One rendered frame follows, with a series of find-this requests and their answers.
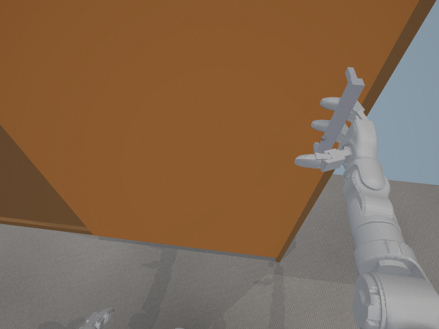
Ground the robot left hand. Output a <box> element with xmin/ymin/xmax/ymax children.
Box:
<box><xmin>79</xmin><ymin>308</ymin><xmax>115</xmax><ymax>329</ymax></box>

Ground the right robot upper arm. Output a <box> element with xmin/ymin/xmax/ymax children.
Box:
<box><xmin>353</xmin><ymin>271</ymin><xmax>439</xmax><ymax>329</ymax></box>

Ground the robot right forearm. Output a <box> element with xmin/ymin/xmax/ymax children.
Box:
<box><xmin>343</xmin><ymin>158</ymin><xmax>439</xmax><ymax>299</ymax></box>

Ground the robot right hand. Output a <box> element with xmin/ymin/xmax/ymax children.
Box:
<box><xmin>294</xmin><ymin>97</ymin><xmax>377</xmax><ymax>172</ymax></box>

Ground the handle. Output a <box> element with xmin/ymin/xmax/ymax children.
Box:
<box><xmin>313</xmin><ymin>67</ymin><xmax>365</xmax><ymax>154</ymax></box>

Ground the wardrobe door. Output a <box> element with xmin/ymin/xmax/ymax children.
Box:
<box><xmin>0</xmin><ymin>125</ymin><xmax>86</xmax><ymax>227</ymax></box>
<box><xmin>0</xmin><ymin>0</ymin><xmax>419</xmax><ymax>258</ymax></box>

